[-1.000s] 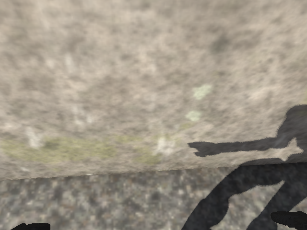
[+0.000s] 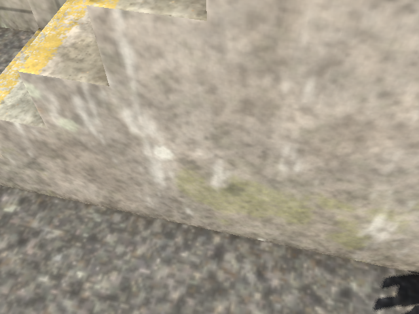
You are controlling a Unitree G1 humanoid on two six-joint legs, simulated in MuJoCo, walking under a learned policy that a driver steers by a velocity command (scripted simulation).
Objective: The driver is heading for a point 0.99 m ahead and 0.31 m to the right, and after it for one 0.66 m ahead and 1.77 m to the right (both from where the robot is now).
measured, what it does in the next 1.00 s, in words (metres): steps to the right, turning right: right foot, then left foot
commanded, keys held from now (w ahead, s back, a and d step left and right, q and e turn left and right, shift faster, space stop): w+e+shift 0.62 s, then w+shift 0.06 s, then w+q+shift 0.32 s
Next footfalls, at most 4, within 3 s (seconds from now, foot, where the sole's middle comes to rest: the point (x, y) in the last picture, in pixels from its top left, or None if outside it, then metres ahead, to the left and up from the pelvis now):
0.38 right None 0.00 -0.13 -0.77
0.68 left None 0.18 0.06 -0.77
0.96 right None -0.07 -0.24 -0.77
1.66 left None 0.03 -0.04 -0.77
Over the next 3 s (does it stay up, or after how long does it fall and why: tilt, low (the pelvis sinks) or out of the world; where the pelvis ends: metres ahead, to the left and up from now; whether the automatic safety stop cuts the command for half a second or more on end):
stays up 0.01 0.01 0.01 its command is cut before an obstacle from the start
